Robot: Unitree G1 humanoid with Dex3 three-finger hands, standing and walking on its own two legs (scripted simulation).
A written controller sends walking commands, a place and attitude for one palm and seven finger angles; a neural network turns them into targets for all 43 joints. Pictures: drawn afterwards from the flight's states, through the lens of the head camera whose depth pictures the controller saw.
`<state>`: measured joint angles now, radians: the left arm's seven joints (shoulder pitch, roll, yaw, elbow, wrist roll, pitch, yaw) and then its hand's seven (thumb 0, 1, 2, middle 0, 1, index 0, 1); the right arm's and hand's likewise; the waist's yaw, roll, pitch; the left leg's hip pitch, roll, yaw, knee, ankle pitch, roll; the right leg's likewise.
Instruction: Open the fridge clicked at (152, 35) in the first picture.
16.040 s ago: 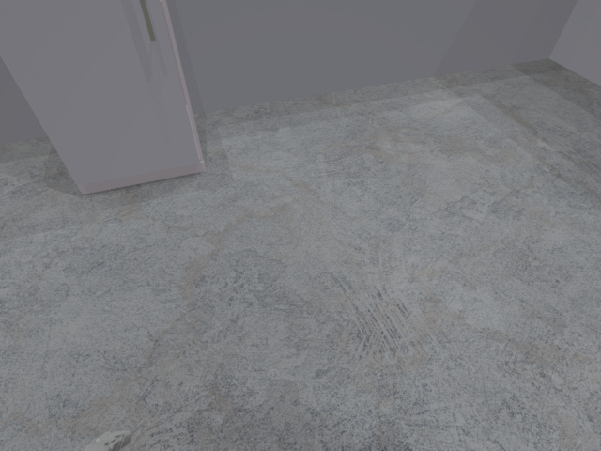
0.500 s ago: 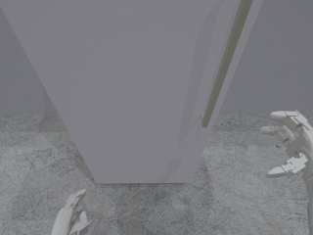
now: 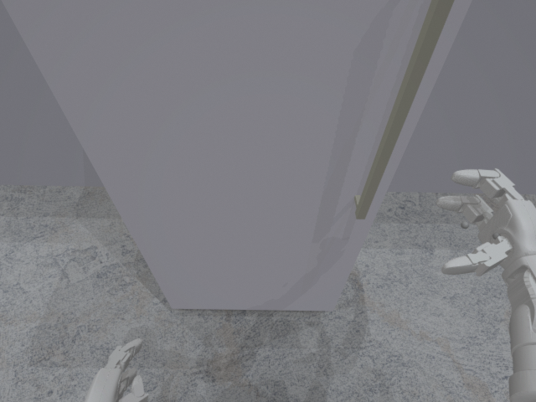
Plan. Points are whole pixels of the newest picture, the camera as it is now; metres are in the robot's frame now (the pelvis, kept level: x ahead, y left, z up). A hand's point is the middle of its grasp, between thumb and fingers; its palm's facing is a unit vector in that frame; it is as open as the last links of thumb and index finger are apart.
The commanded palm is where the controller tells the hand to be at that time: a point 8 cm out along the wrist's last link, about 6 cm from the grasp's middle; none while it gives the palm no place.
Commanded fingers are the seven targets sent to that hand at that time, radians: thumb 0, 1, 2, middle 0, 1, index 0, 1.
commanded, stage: move the hooked fingers beside the handle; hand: right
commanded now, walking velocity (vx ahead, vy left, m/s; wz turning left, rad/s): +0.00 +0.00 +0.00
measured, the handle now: (395, 108) +0.50 -0.14 +0.20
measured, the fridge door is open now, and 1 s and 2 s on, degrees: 0 0 0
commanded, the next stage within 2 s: none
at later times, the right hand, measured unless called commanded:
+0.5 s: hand (436, 191) +0.42 -0.22 +0.11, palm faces -0.05 +1.00 +0.01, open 14.0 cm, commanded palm +0.40 -0.27 +0.11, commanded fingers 0.00 0.50 -0.30 0.30 1.20 0.30 1.20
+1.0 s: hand (426, 184) +0.44 -0.21 +0.10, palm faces -0.05 +1.00 +0.02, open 14.0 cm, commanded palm +0.42 -0.26 +0.10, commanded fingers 0.00 0.50 -0.30 0.30 1.20 0.30 1.20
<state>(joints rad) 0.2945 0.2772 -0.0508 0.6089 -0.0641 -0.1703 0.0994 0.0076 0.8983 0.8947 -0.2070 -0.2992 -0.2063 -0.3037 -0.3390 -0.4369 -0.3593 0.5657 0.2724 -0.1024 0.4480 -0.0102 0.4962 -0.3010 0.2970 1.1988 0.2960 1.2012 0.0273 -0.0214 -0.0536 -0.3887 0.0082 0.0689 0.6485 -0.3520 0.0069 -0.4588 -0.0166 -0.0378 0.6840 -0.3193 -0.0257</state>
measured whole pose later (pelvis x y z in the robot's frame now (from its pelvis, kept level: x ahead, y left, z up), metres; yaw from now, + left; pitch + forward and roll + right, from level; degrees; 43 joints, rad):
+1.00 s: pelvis +0.00 +0.00 -0.01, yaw +2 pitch +10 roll +1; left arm 0.38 0.28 -0.04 0.62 -0.05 -0.01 0.05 0.00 0.90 0.89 -0.21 -0.30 -0.21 -0.30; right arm -0.65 -0.47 -0.37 0.96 0.20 -0.22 0.37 -0.01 0.50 -0.30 0.30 1.20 0.30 1.20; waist 0.09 -0.01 -0.09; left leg -0.52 0.00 0.04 0.71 -0.37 0.00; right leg -0.58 -0.03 -0.06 0.75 -0.35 -0.03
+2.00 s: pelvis +0.00 +0.00 -0.01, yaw +2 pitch +11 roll +2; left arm 0.39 0.28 -0.04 0.61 -0.05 0.00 0.05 0.00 0.90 0.89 -0.21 -0.30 -0.21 -0.30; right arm -0.65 -0.48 -0.36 0.93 0.20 -0.25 0.37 -0.01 0.49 -0.30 0.30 1.20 0.29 1.20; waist 0.09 -0.02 -0.09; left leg -0.54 -0.01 0.04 0.72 -0.37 0.00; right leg -0.60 -0.04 -0.06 0.77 -0.36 -0.03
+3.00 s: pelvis +0.00 +0.01 -0.01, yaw +2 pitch +10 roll +1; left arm 0.36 0.27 -0.04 0.62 -0.05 0.00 0.04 0.00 0.90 0.89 -0.21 -0.30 -0.21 -0.30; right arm -0.68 -0.41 -0.32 0.94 0.17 -0.24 0.27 -0.01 0.49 -0.30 0.30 1.20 0.31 1.21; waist 0.10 -0.01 -0.08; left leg -0.52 -0.02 0.05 0.72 -0.37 0.02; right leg -0.58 -0.04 -0.05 0.76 -0.35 -0.02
